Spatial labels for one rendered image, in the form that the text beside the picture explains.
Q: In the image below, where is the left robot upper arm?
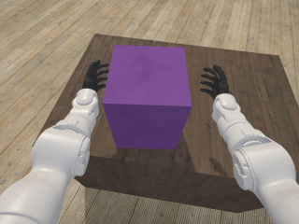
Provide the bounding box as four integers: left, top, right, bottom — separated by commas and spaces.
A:
0, 128, 91, 224

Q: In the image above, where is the right robot upper arm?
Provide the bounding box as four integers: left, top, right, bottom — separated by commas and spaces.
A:
232, 142, 299, 224

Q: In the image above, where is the left robot forearm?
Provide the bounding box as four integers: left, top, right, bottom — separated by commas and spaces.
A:
31, 89, 99, 167

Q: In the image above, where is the left robot hand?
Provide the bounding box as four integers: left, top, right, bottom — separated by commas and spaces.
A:
82, 60, 109, 92

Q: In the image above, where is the carton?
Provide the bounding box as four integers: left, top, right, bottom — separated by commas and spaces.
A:
102, 45, 192, 149

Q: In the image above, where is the right robot hand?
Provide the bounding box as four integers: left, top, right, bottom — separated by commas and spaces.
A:
200, 64, 230, 101

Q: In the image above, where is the right robot forearm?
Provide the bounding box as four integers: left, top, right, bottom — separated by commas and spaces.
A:
212, 93, 296, 180

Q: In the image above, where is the pedestal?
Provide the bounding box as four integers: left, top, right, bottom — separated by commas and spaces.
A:
33, 34, 299, 213

